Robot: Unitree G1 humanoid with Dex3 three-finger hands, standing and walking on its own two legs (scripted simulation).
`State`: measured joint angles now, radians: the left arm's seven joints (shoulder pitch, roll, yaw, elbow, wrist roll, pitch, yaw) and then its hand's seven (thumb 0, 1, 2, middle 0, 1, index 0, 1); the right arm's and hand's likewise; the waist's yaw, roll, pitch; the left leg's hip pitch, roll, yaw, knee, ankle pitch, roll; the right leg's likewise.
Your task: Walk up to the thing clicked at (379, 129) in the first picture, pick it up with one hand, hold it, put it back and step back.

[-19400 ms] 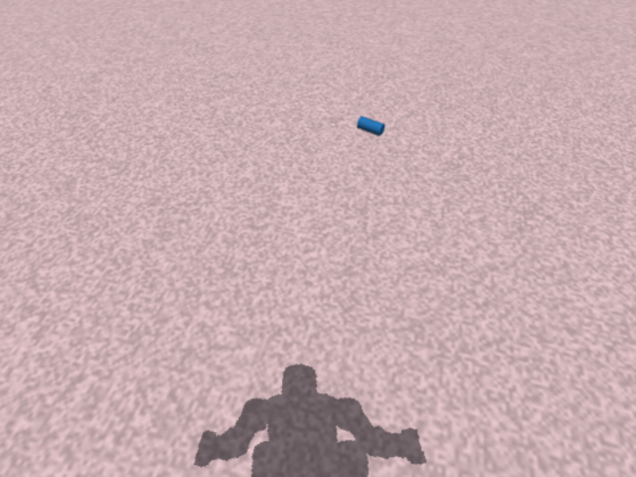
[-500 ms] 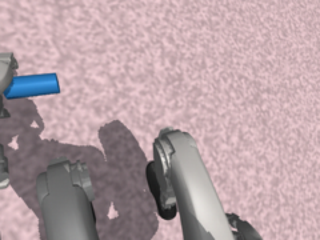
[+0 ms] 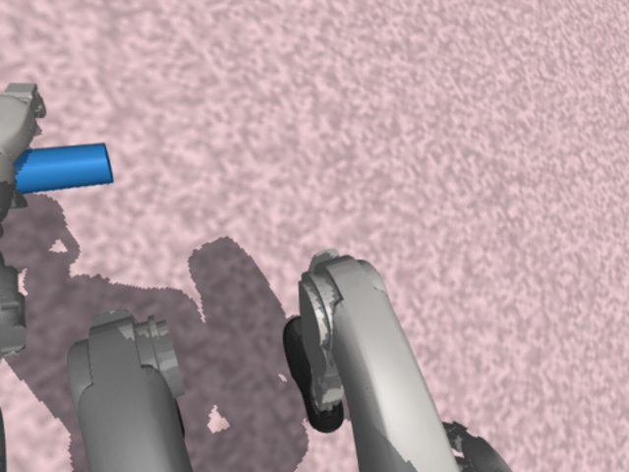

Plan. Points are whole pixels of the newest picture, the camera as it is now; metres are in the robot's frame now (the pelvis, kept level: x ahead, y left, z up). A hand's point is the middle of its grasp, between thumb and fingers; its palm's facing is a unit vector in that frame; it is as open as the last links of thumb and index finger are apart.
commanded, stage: approach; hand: left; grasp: from above
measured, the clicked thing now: (58, 168) +0.55 +0.22 -0.30
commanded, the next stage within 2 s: close in in 0.46 s
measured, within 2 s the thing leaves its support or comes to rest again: neither
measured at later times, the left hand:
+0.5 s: hand (20, 162) +0.51 +0.23 -0.17, palm faces -0.49 -0.02 -0.87, open 12.5 cm
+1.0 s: hand (49, 172) +0.52 +0.22 -0.22, palm faces -0.50 -0.02 -0.87, open 12.5 cm
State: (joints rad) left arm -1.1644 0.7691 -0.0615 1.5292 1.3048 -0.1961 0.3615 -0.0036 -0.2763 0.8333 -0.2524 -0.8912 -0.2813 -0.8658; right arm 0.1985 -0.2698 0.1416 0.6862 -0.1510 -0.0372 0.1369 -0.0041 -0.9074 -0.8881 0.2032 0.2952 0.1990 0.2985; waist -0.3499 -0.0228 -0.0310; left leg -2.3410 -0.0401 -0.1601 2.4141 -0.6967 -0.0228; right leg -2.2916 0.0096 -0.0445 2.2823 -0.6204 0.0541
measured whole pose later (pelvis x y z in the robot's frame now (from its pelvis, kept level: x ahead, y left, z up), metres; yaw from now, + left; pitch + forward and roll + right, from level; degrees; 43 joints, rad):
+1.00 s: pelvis +0.00 +0.00 -0.01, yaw -1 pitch +35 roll -10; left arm -1.21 0.80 -0.04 1.66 1.32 -0.16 0.42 0.00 -0.31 0.97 -0.10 -1.18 -0.18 -1.10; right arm 0.21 -0.28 0.21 0.63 -0.17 -0.05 0.13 0.00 -0.91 -0.89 0.20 0.29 0.20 0.30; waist -0.42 -0.04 0.04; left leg -2.36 -0.03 -0.18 2.45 -0.71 -0.03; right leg -2.32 0.02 -0.06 2.30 -0.62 0.06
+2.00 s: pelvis +0.00 +0.01 -0.02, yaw -6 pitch +31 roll -15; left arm -1.22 0.97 0.00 1.74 1.34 -0.16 0.57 0.00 -0.36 0.97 -0.09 -1.12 -0.14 -1.07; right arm 0.18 -0.34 0.32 0.59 -0.24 -0.17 0.23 -0.01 -0.91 -0.90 0.20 0.29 0.20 0.30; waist -0.49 -0.12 0.17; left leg -2.35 -0.03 -0.25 2.52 -0.74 -0.01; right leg -2.27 0.04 -0.12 2.30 -0.61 0.07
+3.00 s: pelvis +0.00 +0.01 -0.01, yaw -7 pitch +32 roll -16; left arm -1.22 1.02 0.00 1.70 1.30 -0.15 0.53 0.00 -0.24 0.93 -0.27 -0.93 -0.27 -0.94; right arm 0.17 -0.35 0.37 0.57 -0.23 -0.16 0.20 -0.01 -0.91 -0.90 0.20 0.29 0.20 0.30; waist -0.50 -0.13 0.21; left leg -2.35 -0.02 -0.26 2.50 -0.73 -0.01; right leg -2.26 0.04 -0.14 2.27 -0.60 0.07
